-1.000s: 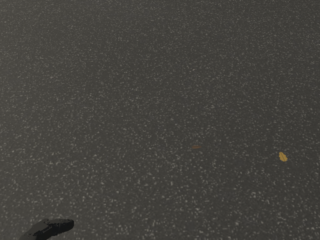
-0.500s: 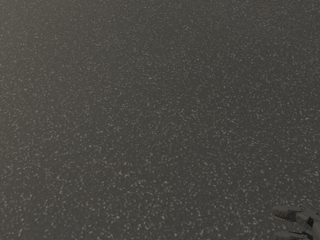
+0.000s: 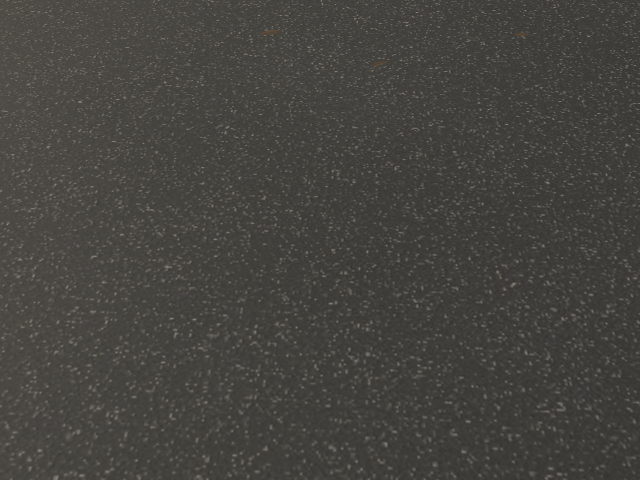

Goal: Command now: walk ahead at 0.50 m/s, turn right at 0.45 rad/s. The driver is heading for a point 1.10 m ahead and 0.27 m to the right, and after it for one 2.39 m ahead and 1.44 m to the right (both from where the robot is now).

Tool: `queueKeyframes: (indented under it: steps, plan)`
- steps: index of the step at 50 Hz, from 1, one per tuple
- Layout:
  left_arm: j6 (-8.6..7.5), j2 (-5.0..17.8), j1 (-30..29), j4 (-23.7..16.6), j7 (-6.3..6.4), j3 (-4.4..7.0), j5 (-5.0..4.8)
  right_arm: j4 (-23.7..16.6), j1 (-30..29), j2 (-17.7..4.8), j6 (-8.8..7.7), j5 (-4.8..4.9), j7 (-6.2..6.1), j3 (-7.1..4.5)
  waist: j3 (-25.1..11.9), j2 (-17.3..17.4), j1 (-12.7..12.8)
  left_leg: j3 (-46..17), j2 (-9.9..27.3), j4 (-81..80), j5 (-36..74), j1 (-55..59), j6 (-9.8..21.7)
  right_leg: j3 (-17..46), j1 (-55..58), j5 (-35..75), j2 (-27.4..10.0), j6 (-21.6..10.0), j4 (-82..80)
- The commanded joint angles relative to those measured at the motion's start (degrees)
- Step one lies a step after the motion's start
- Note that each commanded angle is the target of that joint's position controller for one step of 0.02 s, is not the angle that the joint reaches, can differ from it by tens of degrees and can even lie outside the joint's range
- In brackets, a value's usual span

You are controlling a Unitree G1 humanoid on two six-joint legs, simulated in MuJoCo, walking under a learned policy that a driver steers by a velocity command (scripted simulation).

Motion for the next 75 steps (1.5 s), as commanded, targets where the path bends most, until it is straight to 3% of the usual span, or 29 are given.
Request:
queueKeyframes:
  steps: [1,2,3,4,5,8,12,16,20,24,25,26,27,28,30,33,40,47,49,51,52,53,54,55,57,61,66,72,75]
  plan:
    - [-0.43,9.9,8.6,-2.6,0.06,4.16,-0.01,-3.2,-2.3,-10.7,1.08,0.25,-1.37,-2.57,-6.2,5.9,8.2,0.1,13.9,21.0,62.1,-2.8,4.9,-4.6,15.5,-4.2,6.0,-4.3,-2.0]
    - [-0.04,14.7,18.1,-0.9,0.98,6.04,-0.24,-4.3,-1.0,-8.9,0.86,-0.60,-1.87,-1.66,-12.3,0.4,11.8,0.6,11.4,38.2,48.0,-15.6,2.5,6.2,33.1,-1.9,0.3,-7.9,-2.7]
    - [-0.26,20.1,18.5,-1.2,1.24,6.93,-0.88,-6.9,5.5,-0.6,-0.83,-2.28,-0.60,1.09,-18.2,-14.5,5.7,-3.7,-1.4,58.8,-5.5,-42.2,-1.7,39.1,53.6,-11.6,-14.3,-19.8,-7.8]
    - [-0.60,14.9,20.4,-2.1,1.26,5.52,-0.68,-6.5,0.2,-5.2,-3.02,-0.41,0.40,0.51,-23.6,-8.0,10.3,-15.4,-1.4,64.6,-10.5,-49.1,-0.6,48.6,57.9,-18.0,-15.9,-20.2,-15.2]
    - [-0.88,12.4,18.1,-2.1,1.49,4.85,-0.12,-8.3,-5.3,-7.8,-4.30,1.68,1.02,-0.13,-15.4,-5.5,11.0,-15.7,1.6,64.0,-5.5,-53.4,0.7,40.0,52.6,-15.2,-14.3,-17.2,-16.2]
    - [-0.84,8.6,9.0,-4.8,2.18,3.53,0.68,-8.9,-7.6,-7.7,-4.56,-0.82,0.28,-0.48,-5.4,0.4,4.7,-14.9,6.8,51.7,3.4,-44.7,0.4,25.7,30.8,1.2,-8.6,-14.0,-18.4]
    - [-0.89,10.0,8.3,-5.4,3.21,4.00,0.37,-9.3,-7.2,-5.1,-2.40,-1.46,0.05,0.04,-2.7,-0.5,2.8,-12.7,6.4,41.1,7.9,-40.9,-3.0,19.2,20.7,9.0,-5.8,-14.2,-21.1]
    - [-0.25,11.1,11.0,-4.3,4.25,4.48,-0.28,-11.1,-15.8,-2.8,-2.55,-1.18,0.38,1.07,-1.1,-2.3,6.1,-11.9,3.2,23.3,24.1,-36.0,-4.3,15.2,16.7,2.6,-1.6,-10.3,-20.4]
    - [0.51,10.9,14.6,-3.0,4.51,4.58,-0.77,-12.4,-20.2,-4.7,-3.35,-0.06,1.21,0.49,-1.1,-3.2,7.6,-13.7,1.3,15.3,26.3,-33.0,-3.5,20.5,20.7,-3.4,-3.4,-8.8,-16.8]
    - [1.09,9.6,13.1,-3.5,4.60,4.43,-0.35,-10.7,-13.5,-7.4,-4.37,0.03,1.32,-1.15,-2.8,-5.3,3.1,-13.4,1.3,10.5,19.9,-23.7,0.3,25.1,23.9,-2.3,-3.5,-6.2,-8.1]
    - [0.94,7.0,13.0,-4.0,4.38,3.52,-0.02,-9.8,-7.6,-9.2,-4.65,-0.74,0.93,-1.98,-7.6,-3.7,0.2,-15.9,5.0,10.6,18.6,-13.2,2.8,22.5,21.1,-2.0,-0.6,-4.3,0.6]
    - [0.80,3.3,14.9,-5.0,4.32,2.20,1.17,-9.1,0.6,-12.3,-4.48,-1.15,0.45,-2.72,-15.7,5.1,-2.0,-27.0,15.5,10.8,14.9,1.4,6.0,16.1,13.5,-16.1,4.3,-1.9,17.4]
    - [0.26,2.8,21.4,-7.1,4.29,1.78,-1.21,-6.8,3.7,-15.8,-3.65,-1.34,0.98,-3.59,-18.8,25.1,1.7,-55.2,26.1,3.9,-2.0,13.0,15.1,10.7,-6.5,-32.3,8.6,0.6,33.8]
    - [0.29,9.0,20.1,-5.0,4.51,2.93,-1.63,-8.4,0.6,-9.8,-3.50,-0.34,1.21,-2.35,-12.7,15.1,0.3,-54.5,24.8,1.4,-11.4,8.6,13.6,12.5,-11.6,-28.6,4.1,1.7,39.8]
    - [0.87,10.2,11.5,-6.2,4.40,3.62,-0.57,-8.8,-3.6,-6.0,-2.89,-0.91,0.89,-1.07,-3.7,5.7,-0.1,-36.7,19.6,0.8,1.0,-3.4,10.0,9.6,-10.2,-19.4,0.5,2.5,39.6]
    - [1.37,7.4,10.4,-7.2,3.57,3.66,-0.75,-7.3,-5.6,-4.2,-3.03,-1.15,0.58,-0.51,-0.6,8.5,2.0,-24.3,15.4,-2.7,13.1,-11.2,9.4,8.2,-6.0,-14.8,-2.7,2.9,34.1]
    - [1.52,4.0,3.8,-9.8,2.50,2.45,-0.33,-4.0,-4.5,-7.7,-2.87,-0.68,0.38,-1.61,0.7,5.4,1.0,-10.6,15.3,-5.8,26.4,-9.9,10.7,5.5,-7.7,-1.8,-3.6,4.1,17.7]
    - [0.32,3.6,-6.2,-13.2,0.69,1.76,-0.27,0.8,1.3,-10.7,-1.16,1.36,0.73,-2.08,4.0,5.4,-0.7,-6.2,17.6,-4.0,33.3,-3.6,9.5,0.6,-2.0,-2.5,-0.2,0.3,0.7]
    - [0.35,5.8,-2.2,-12.6,0.70,2.89,0.29,1.5,0.7,-12.2,-0.53,1.78,0.45,-2.36,0.5,7.3,3.0,-4.4,17.6,3.5,51.2,-1.6,8.2,-1.8,6.4,-6.3,2.8,-2.0,-1.9]
    - [0.81,11.2,14.3,-7.8,1.75,5.76,0.38,1.4,0.4,-10.4,-0.32,1.10,-0.12,-1.28,-9.3,5.6,11.5,-0.4,13.6,24.7,51.3,-13.0,4.6,-0.1,33.5,-0.5,3.3,-5.3,-4.0]
    - [1.02,17.7,20.3,-6.9,2.63,6.98,0.95,-1.4,4.0,-4.3,-1.21,-0.89,0.36,0.97,-17.8,-7.3,10.3,0.2,6.2,47.9,18.9,-36.6,0.7,25.6,56.4,-4.2,-12.5,-13.3,-4.1]
    - [0.70,15.4,20.8,-7.3,2.58,5.96,0.66,0.2,5.2,-4.3,-2.52,-0.03,0.94,1.48,-26.4,-9.4,10.3,-11.3,0.8,59.5,-11.3,-43.8,0.4,45.0,59.1,-7.7,-20.9,-18.6,-13.1]
    - [0.22,11.7,18.0,-7.0,2.26,4.68,0.93,-1.1,-0.1,-9.1,-2.94,2.36,1.42,-0.11,-18.3,-5.1,11.0,-14.5,4.1,62.7,-8.9,-48.8,1.1,36.1,52.7,-8.4,-18.8,-15.4,-14.3]
    - [-0.15,10.0,14.8,-6.5,2.27,4.12,0.82,-2.2,-3.7,-8.5,-3.09,2.92,1.45,0.08,-10.6,-4.2,9.5,-13.4,6.5,60.0,-4.1,-49.5,1.7,26.5,43.9,-5.5,-16.1,-13.0,-15.2]
    - [-1.06,6.2,8.9,-6.0,1.98,3.03,1.11,-1.4,-3.8,-7.6,-2.12,1.27,0.98,-0.29,-4.2,-3.1,5.2,-13.5,9.9,53.2,3.5,-44.3,1.2,16.3,30.8,-0.1,-11.6,-10.1,-19.3]
    - [-3.26,6.1,6.7,-3.9,2.20,3.44,1.80,-0.1,-1.3,-4.2,0.64,1.31,0.55,-0.03,-1.0,-2.5,2.3,-15.1,9.9,49.5,11.3,-41.7,-0.8,7.5,23.2,3.9,-10.9,-10.1,-26.0]
    - [-3.50,7.2,8.0,-1.3,3.37,3.71,1.96,-2.1,-8.2,-2.9,0.16,0.76,1.31,0.22,1.8,-1.3,4.2,-14.6,8.1,33.2,26.8,-44.5,-0.9,-2.1,26.1,6.9,-9.1,-7.3,-27.6]
    - [-1.77,9.4,12.8,2.4,4.16,4.57,0.62,-6.9,-17.7,-1.7,0.02,0.60,3.44,1.17,5.1,0.2,7.8,-9.7,6.8,21.7,25.6,-47.5,1.9,-6.6,36.9,11.5,-12.6,-5.9,-25.1]
    - [-0.20,11.4,11.9,2.7,4.83,5.15,0.16,-8.7,-16.7,-3.4,0.22,0.64,4.37,0.39,2.3,-2.0,5.6,-5.3,3.3,20.6,16.7,-42.9,4.8,-8.8,41.4,32.9,-13.5,-4.1,-16.8]
Velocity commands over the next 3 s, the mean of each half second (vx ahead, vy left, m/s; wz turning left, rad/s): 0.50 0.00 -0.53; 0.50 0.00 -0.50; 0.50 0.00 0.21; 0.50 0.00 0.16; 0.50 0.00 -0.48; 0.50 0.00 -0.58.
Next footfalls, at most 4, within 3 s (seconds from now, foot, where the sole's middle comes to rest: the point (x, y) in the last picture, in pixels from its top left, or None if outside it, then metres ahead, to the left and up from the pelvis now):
0.04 right None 0.19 -0.11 -0.76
0.50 left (296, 471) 0.49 0.06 -0.76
1.02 right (465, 400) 0.62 -0.31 -0.76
1.56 left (408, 262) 0.99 -0.25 -0.76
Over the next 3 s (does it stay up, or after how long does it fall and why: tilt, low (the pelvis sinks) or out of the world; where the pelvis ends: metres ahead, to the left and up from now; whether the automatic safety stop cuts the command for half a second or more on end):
stays up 1.53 -0.65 0.01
